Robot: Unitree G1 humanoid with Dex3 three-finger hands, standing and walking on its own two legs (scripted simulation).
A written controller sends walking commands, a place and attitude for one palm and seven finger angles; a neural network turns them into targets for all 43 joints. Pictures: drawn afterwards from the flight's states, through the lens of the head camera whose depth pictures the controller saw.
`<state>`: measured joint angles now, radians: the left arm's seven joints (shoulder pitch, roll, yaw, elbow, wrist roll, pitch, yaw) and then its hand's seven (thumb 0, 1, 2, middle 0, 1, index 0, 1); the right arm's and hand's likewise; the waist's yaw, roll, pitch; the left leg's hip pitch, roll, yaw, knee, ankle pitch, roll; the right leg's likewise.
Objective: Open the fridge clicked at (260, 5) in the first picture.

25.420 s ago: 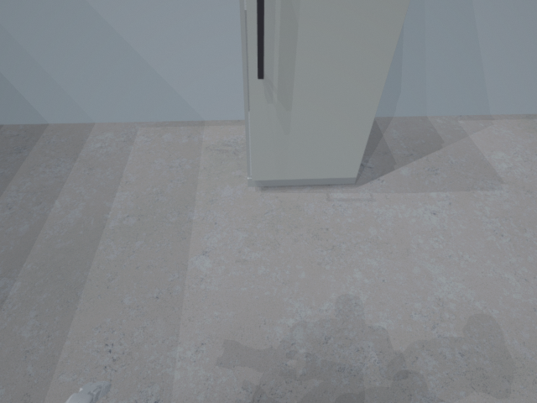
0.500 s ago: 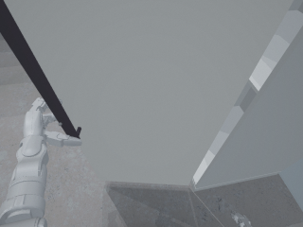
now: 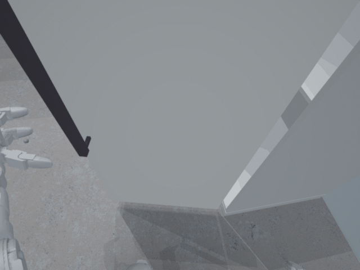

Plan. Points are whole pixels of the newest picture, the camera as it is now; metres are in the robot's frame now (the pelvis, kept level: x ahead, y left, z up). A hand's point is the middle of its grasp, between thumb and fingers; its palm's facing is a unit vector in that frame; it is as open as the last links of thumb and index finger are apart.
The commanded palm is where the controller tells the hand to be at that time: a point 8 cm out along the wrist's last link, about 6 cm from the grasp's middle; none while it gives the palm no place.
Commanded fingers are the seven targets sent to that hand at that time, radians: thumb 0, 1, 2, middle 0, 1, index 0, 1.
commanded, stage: slip the hand off the handle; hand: left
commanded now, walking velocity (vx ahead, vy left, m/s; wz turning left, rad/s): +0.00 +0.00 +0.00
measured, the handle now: (53, 87) +0.43 +0.28 +0.15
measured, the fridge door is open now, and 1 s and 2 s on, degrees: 76 76 76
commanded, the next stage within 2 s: draw the hand back to the body in 1.36 s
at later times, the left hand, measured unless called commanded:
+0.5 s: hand (7, 169) +0.29 +0.36 +0.05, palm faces +0.37 -0.90 -0.25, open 14.7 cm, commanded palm +0.26 +0.38 +0.08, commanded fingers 0.00 -0.55 0.20 -0.25 -1.15 -0.25 -1.15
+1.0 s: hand out of the picture +0.24 +0.35 +0.06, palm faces +0.40 -0.88 -0.26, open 14.7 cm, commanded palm +0.21 +0.38 +0.08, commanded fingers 0.00 -0.55 0.20 -0.25 -1.15 -0.25 -1.15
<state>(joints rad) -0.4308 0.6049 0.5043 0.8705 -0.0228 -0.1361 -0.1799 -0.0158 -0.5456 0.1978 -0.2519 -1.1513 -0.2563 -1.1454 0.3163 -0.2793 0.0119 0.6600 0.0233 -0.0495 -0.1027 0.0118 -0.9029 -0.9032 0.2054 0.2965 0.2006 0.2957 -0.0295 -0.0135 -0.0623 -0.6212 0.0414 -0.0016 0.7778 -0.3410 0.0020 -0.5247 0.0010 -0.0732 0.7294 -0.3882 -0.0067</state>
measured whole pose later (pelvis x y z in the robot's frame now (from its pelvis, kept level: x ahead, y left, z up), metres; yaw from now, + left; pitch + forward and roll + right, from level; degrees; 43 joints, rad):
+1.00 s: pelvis -0.01 +0.00 +0.00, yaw +2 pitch +6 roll -2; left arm 0.04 0.48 0.48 0.38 -0.16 -0.07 -0.19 -0.02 -0.55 0.20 -0.25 -1.15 -0.26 -1.15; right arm 0.25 -0.25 0.04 0.64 0.03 -0.17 -0.12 0.01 -0.90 -0.90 0.21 0.30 0.20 0.30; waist 0.04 0.02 -0.08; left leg -0.55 0.03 -0.03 0.78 -0.34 0.00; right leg -0.45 -0.01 -0.10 0.73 -0.40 -0.01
